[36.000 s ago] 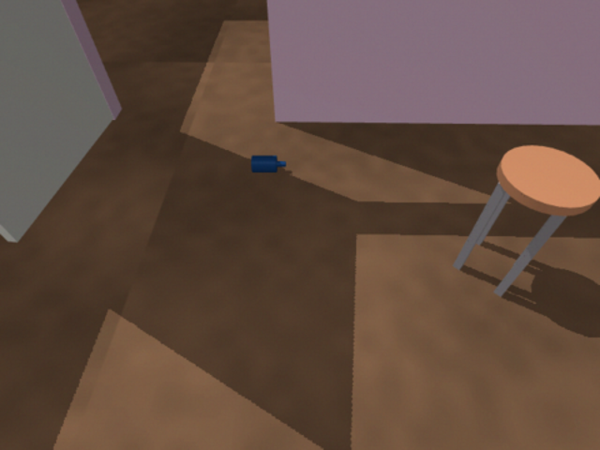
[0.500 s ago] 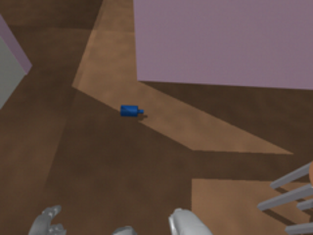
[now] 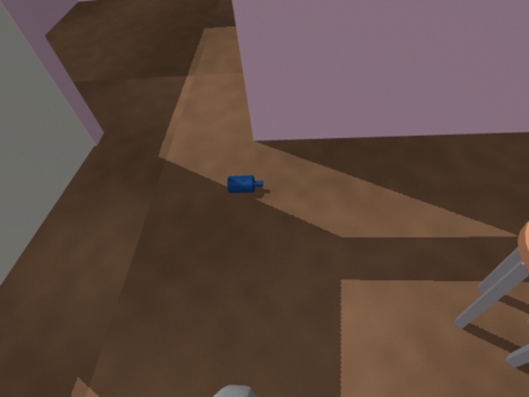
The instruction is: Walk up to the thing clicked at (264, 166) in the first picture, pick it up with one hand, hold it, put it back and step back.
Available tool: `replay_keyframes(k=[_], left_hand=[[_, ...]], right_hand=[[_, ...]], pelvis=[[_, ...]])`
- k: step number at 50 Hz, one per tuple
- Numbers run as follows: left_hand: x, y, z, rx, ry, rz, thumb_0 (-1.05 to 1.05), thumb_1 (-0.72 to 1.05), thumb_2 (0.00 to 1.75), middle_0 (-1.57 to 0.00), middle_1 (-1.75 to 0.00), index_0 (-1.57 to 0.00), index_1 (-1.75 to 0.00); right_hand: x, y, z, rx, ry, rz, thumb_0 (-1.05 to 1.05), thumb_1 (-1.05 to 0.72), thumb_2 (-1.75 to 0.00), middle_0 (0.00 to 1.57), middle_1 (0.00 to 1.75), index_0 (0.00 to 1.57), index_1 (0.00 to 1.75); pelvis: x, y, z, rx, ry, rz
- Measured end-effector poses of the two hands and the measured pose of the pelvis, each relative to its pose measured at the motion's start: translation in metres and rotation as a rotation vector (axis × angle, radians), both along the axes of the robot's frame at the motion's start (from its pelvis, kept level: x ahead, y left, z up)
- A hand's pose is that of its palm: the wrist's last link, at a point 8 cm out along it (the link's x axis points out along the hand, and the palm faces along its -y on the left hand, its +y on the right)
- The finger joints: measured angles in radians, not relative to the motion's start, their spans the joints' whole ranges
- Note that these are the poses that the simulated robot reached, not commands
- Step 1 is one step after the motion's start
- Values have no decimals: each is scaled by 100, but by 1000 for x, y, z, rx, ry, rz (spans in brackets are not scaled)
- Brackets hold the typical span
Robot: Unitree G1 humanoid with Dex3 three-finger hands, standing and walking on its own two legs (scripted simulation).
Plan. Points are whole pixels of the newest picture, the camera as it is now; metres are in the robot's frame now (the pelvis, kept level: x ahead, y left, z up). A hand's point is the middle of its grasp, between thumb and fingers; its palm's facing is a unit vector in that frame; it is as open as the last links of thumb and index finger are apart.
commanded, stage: step back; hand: left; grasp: from above
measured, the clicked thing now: (245, 184) +1.12 +0.22 -0.72
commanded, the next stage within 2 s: stand in 0.94 s
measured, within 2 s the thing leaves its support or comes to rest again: neither
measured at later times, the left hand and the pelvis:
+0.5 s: hand out of the picture +0.02 +0.25 -0.14, palm faces +0.09 -0.91 -0.40, open 7.4 cm; pelvis +0.00 -0.02 +0.00, yaw +3 degrees
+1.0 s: hand out of the picture +0.10 +0.29 -0.15, palm faces +0.05 -0.93 -0.36, open 7.4 cm; pelvis +0.03 +0.02 +0.00, yaw +3 degrees
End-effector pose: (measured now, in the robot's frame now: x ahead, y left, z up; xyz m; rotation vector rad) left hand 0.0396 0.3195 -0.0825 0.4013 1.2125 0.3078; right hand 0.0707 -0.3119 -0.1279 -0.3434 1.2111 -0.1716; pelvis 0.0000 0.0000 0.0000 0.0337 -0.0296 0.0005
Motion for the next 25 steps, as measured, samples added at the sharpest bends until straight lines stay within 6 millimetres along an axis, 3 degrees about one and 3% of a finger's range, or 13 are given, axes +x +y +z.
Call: replay_keyframes(k=[5, 12, 20, 25], left_hand=[[-12, 12, -7, -7, -69, 30, 1, 90, 90, -21, -30, -21, -30], [-24, 6, -19, -70, -35, 38, 1, 91, 90, -21, -30, -21, -29], [-20, -20, -25, -63, -49, 26, 1, 91, 90, -21, -30, -21, -30], [-28, -30, -18, -66, -37, 67, 1, 91, 90, -21, -30, -21, -30]], right_hand=[[-26, 10, -5, 3, 70, 42, 1, -90, -90, 21, 30, 20, 30], [-31, 16, 12, 9, -20, 21, 1, -90, -90, 21, 30, 20, 30], [-9, -16, 6, -10, -39, 14, 1, -90, -90, 21, 30, 20, 30], [15, -19, 11, -10, -26, 46, 1, -90, -90, 21, 30, 20, 30]], pelvis=[[-14, 3, -6, -10, -11, 61], [-19, 3, -1, -6, -30, 48], [-10, -19, -9, -49, -35, 43], [1, -21, 0, -29, -28, 52]])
